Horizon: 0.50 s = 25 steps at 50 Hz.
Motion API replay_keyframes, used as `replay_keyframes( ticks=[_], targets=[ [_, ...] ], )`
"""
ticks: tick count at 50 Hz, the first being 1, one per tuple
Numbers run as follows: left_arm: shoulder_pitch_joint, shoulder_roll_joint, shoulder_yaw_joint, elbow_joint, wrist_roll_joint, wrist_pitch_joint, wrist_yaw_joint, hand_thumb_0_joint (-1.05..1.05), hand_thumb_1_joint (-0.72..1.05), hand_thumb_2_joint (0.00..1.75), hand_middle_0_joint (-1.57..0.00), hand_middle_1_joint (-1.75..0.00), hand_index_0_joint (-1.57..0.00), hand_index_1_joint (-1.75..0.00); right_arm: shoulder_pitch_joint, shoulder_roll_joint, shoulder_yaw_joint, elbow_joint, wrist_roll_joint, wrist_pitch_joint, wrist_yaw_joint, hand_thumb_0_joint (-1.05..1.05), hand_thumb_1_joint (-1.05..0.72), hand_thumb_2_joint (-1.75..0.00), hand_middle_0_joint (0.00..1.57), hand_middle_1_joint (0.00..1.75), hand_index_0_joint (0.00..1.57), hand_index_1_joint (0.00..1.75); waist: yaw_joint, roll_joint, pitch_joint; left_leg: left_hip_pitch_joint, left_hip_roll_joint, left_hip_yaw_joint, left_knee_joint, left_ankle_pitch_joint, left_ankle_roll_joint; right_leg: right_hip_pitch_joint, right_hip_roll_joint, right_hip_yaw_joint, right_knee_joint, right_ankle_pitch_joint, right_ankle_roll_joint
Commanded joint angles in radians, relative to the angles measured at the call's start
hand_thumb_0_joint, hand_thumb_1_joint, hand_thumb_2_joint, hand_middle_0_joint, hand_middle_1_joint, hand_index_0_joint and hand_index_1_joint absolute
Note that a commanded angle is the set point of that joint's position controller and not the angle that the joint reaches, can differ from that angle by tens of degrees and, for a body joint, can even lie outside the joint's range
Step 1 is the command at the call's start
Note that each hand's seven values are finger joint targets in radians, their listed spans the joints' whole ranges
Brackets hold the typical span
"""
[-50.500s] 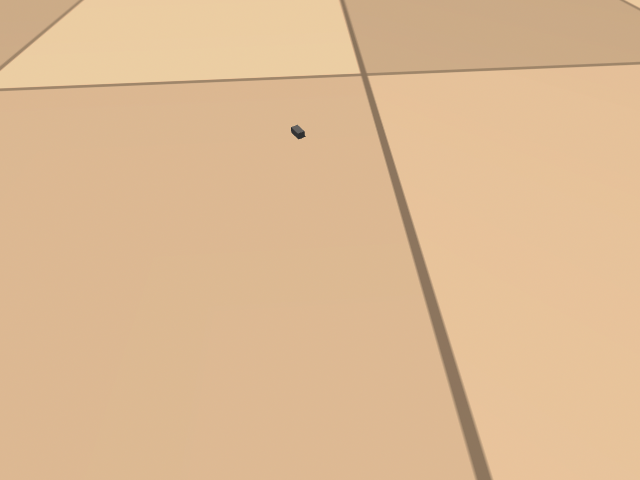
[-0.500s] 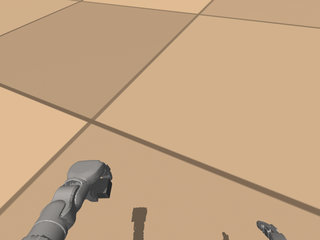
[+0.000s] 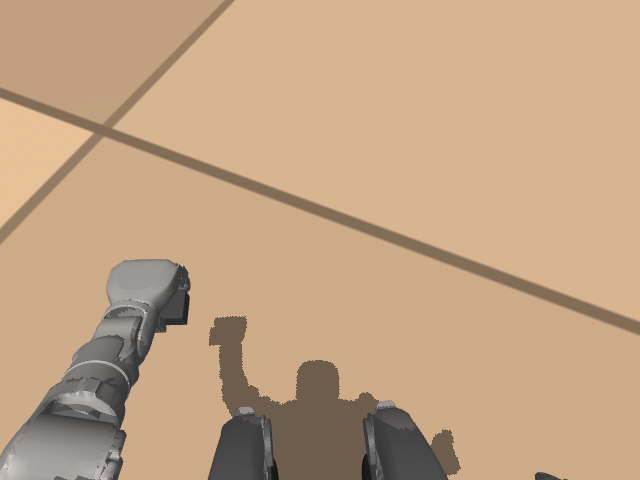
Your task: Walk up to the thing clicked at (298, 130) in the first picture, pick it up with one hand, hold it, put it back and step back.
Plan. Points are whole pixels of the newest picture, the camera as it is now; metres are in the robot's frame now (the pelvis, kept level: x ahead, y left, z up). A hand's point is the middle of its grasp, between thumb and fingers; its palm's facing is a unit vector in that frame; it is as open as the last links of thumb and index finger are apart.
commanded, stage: crouch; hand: left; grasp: from above
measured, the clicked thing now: (158, 307) +0.40 +0.24 -0.14
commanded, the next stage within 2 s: lower in 1.38 s
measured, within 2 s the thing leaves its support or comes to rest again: neither
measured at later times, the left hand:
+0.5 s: hand (187, 325) +0.43 +0.24 -0.33, palm faces -0.44 +0.02 -0.90, open 7.3 cm
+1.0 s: hand (198, 327) +0.45 +0.24 -0.42, palm faces -0.46 +0.01 -0.89, open 7.3 cm
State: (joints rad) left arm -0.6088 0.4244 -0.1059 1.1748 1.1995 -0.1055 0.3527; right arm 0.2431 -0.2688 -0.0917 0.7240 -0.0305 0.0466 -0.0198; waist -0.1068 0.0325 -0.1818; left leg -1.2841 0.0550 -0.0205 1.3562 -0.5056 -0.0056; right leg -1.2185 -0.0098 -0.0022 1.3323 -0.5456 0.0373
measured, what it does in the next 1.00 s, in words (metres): lowers itself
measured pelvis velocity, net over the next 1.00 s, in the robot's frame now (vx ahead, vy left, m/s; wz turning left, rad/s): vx -0.03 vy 0.00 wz -0.10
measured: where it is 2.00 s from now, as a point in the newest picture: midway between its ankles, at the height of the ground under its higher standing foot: outside the picture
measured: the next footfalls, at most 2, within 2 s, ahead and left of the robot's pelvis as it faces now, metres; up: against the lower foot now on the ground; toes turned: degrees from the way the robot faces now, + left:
none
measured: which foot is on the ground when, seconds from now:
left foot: down 0.00-1.00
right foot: down 0.00-1.00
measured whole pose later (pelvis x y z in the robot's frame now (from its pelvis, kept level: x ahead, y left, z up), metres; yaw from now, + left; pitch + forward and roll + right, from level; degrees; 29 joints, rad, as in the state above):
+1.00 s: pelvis -0.03 +0.00 -0.25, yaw -6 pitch +37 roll -8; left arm -0.95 0.71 0.07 1.39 1.28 -0.20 0.35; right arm 0.16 -0.25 0.01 0.74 -0.13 -0.04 0.12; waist -0.22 0.00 -0.09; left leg -2.22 0.05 -0.13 2.24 -0.66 -0.01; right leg -2.11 0.03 -0.04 2.19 -0.72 0.05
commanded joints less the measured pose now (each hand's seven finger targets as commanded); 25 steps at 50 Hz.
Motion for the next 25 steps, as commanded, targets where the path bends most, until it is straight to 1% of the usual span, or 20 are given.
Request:
replay_keyframes(
  ticks=[1,2,3,4,5,6,8,9,10,11,12,13,15,16,17,18,21,23,24,25],
  targets=[
    [-0.384,0.233,0.073,-0.127,-0.006,0.020,0.050,0.00,0.74,0.27,-1.12,-0.23,-1.14,-0.21,0.081,-0.156,-0.048,-0.071,-0.011,-0.042,-0.017,0.00,-0.90,-0.90,0.20,0.30,0.20,0.30,-0.014,0.065,-0.493,0.219,-0.043,-0.002,-0.023,0.126,0.017,-0.004,0.035,-0.039,-0.033,0.158,-0.070],
    [-0.387,0.257,0.088,-0.110,-0.003,0.023,0.048,0.00,0.72,0.25,-1.10,-0.22,-1.13,-0.20,0.085,-0.161,-0.048,-0.066,-0.012,-0.045,-0.017,0.00,-0.90,-0.90,0.20,0.30,0.20,0.30,-0.011,0.072,-0.500,0.200,-0.041,-0.015,-0.011,0.107,0.013,-0.047,0.035,-0.045,-0.003,0.136,-0.073],
    [-0.422,0.266,0.094,-0.128,-0.007,0.019,0.042,0.00,0.72,0.25,-1.11,-0.22,-1.13,-0.20,0.083,-0.163,-0.047,-0.063,-0.018,-0.049,-0.015,0.00,-0.90,-0.90,0.20,0.30,0.20,0.30,-0.017,0.102,-0.514,0.189,-0.037,-0.029,0.007,0.098,0.010,-0.096,0.033,-0.048,0.030,0.123,-0.073],
    [-0.463,0.293,0.104,-0.151,-0.005,0.017,0.040,0.00,0.73,0.23,-1.11,-0.21,-1.13,-0.19,0.083,-0.161,-0.045,-0.060,-0.018,-0.052,-0.015,0.00,-0.90,-0.90,0.20,0.30,0.20,0.30,-0.015,0.136,-0.563,0.193,-0.036,-0.033,0.032,0.106,0.010,-0.121,0.034,-0.051,0.062,0.127,-0.074],
    [-0.424,0.297,0.114,-0.101,0.004,0.018,0.034,0.00,0.74,0.22,-1.11,-0.20,-1.14,-0.18,0.086,-0.170,-0.047,-0.061,-0.022,-0.054,-0.012,0.00,-0.90,-0.90,0.20,0.30,0.20,0.30,-0.017,0.114,-0.562,0.181,-0.033,-0.050,0.050,0.101,0.008,-0.155,0.034,-0.061,0.092,0.114,-0.075],
    [-0.454,0.310,0.114,-0.108,0.008,0.013,0.033,0.00,0.75,0.22,-1.12,-0.20,-1.15,-0.18,0.086,-0.167,-0.042,-0.059,-0.025,-0.056,-0.010,0.00,-0.90,-0.90,0.20,0.30,0.20,0.30,-0.024,0.117,-0.560,0.140,-0.036,-0.046,0.075,0.073,0.011,-0.181,0.035,-0.062,0.111,0.095,-0.078],
    [-0.464,0.315,0.124,-0.067,0.005,0.006,0.028,0.00,0.76,0.24,-1.13,-0.20,-1.16,-0.18,0.091,-0.164,-0.035,-0.056,-0.029,-0.063,-0.006,0.00,-0.90,-0.90,0.20,0.30,0.20,0.30,-0.043,0.096,-0.542,0.051,-0.041,-0.042,0.125,0.017,0.016,-0.228,0.034,-0.062,0.141,0.056,-0.076],
    [-0.478,0.306,0.119,-0.054,0.003,0.000,0.024,0.00,0.76,0.22,-1.13,-0.20,-1.16,-0.17,0.095,-0.160,-0.032,-0.054,-0.033,-0.067,-0.003,0.00,-0.90,-0.90,0.20,0.30,0.20,0.30,-0.056,0.087,-0.528,0.001,-0.043,-0.035,0.156,-0.012,0.021,-0.256,0.034,-0.061,0.152,0.037,-0.074],
    [-0.505,0.320,0.125,-0.064,0.000,-0.008,0.022,0.00,0.75,0.22,-1.12,-0.20,-1.15,-0.17,0.100,-0.160,-0.029,-0.052,-0.034,-0.072,0.000,0.00,-0.90,-0.90,0.20,0.30,0.20,0.30,-0.062,0.076,-0.539,-0.020,-0.044,-0.041,0.176,-0.044,0.022,-0.283,0.034,-0.063,0.166,0.007,-0.075],
    [-0.504,0.335,0.129,-0.051,0.008,-0.014,0.021,0.00,0.76,0.21,-1.13,-0.18,-1.16,-0.16,0.098,-0.161,-0.027,-0.049,-0.036,-0.076,0.004,0.00,-0.90,-0.90,0.20,0.30,0.20,0.30,-0.056,0.101,-0.546,-0.038,-0.045,-0.040,0.194,-0.059,0.020,-0.305,0.035,-0.063,0.186,-0.008,-0.077],
    [-0.511,0.340,0.132,-0.041,0.008,-0.023,0.018,0.00,0.77,0.21,-1.13,-0.20,-1.17,-0.17,0.100,-0.167,-0.026,-0.049,-0.038,-0.081,0.010,0.00,-0.90,-0.90,0.20,0.30,0.20,0.30,-0.069,0.100,-0.545,-0.054,-0.045,-0.051,0.209,-0.075,0.020,-0.340,0.032,-0.069,0.207,-0.020,-0.076],
    [-0.523,0.339,0.133,-0.055,0.007,-0.030,0.016,0.00,0.79,0.22,-1.14,-0.21,-1.18,-0.18,0.102,-0.168,-0.023,-0.045,-0.041,-0.086,0.016,0.00,-0.90,-0.90,0.20,0.30,0.20,0.30,-0.068,0.115,-0.556,-0.059,-0.043,-0.059,0.224,-0.077,0.017,-0.366,0.031,-0.074,0.231,-0.023,-0.076],
    [-0.557,0.370,0.146,-0.078,0.016,-0.044,0.021,0.00,0.79,0.20,-1.16,-0.16,-1.19,-0.13,0.101,-0.175,-0.023,-0.038,-0.044,-0.093,0.023,0.00,-0.90,-0.90,0.20,0.30,0.20,0.30,-0.060,0.163,-0.617,-0.044,-0.041,-0.066,0.259,-0.055,0.011,-0.410,0.031,-0.079,0.280,-0.010,-0.079],
    [-0.570,0.388,0.155,-0.087,0.023,-0.052,0.023,0.00,0.79,0.20,-1.15,-0.18,-1.19,-0.15,0.103,-0.180,-0.020,-0.038,-0.046,-0.095,0.028,0.00,-0.90,-0.90,0.20,0.30,0.20,0.30,-0.064,0.181,-0.647,-0.036,-0.040,-0.070,0.280,-0.036,0.009,-0.435,0.032,-0.085,0.307,0.002,-0.080],
    [-0.582,0.383,0.150,-0.088,0.029,-0.056,0.024,0.00,0.79,0.21,-1.15,-0.18,-1.18,-0.15,0.109,-0.180,-0.016,-0.029,-0.049,-0.096,0.032,0.00,-0.90,-0.90,0.20,0.30,0.20,0.30,-0.070,0.197,-0.661,-0.044,-0.038,-0.063,0.312,0.005,0.012,-0.441,0.033,-0.086,0.327,0.035,-0.078],
    [-0.570,0.391,0.155,-0.068,0.029,-0.060,0.028,0.00,0.81,0.21,-1.17,-0.19,-1.20,-0.16,0.111,-0.180,-0.014,-0.023,-0.053,-0.098,0.039,0.00,-0.90,-0.90,0.20,0.30,0.20,0.30,-0.075,0.183,-0.650,-0.063,-0.038,-0.061,0.337,0.018,0.015,-0.452,0.032,-0.089,0.339,0.046,-0.075],
    [-0.609,0.425,0.173,-0.080,0.038,-0.066,0.041,0.00,0.75,0.22,-1.13,-0.19,-1.16,-0.16,0.117,-0.180,-0.008,-0.014,-0.061,-0.101,0.051,0.00,-0.90,-0.90,0.20,0.30,0.20,0.30,-0.075,0.210,-0.678,-0.101,-0.037,-0.042,0.396,0.034,0.020,-0.473,0.036,-0.088,0.369,0.066,-0.073],
    [-0.590,0.415,0.173,-0.049,0.041,-0.060,0.048,0.00,0.76,0.21,-1.14,-0.19,-1.17,-0.16,0.122,-0.177,-0.004,-0.013,-0.068,-0.103,0.061,0.00,-0.91,-0.90,0.20,0.30,0.20,0.30,-0.079,0.203,-0.672,-0.113,-0.035,-0.037,0.427,0.045,0.021,-0.487,0.036,-0.091,0.389,0.076,-0.072],
    [-0.627,0.431,0.177,-0.078,0.042,-0.063,0.049,0.00,0.75,0.24,-1.14,-0.19,-1.16,-0.17,0.118,-0.184,-0.004,-0.004,-0.069,-0.102,0.063,0.00,-0.91,-0.90,0.20,0.30,0.20,0.30,-0.079,0.238,-0.685,-0.126,-0.035,-0.034,0.440,0.057,0.019,-0.494,0.038,-0.093,0.410,0.088,-0.073],
    [-0.591,0.440,0.185,-0.051,0.045,-0.058,0.049,0.00,0.77,0.23,-1.15,-0.18,-1.18,-0.16,0.120,-0.179,-0.005,-0.009,-0.069,-0.103,0.069,0.00,-0.91,-0.90,0.20,0.30,0.20,0.30,-0.064,0.229,-0.691,-0.113,-0.034,-0.037,0.450,0.069,0.019,-0.499,0.039,-0.094,0.423,0.092,-0.075]
  ],
)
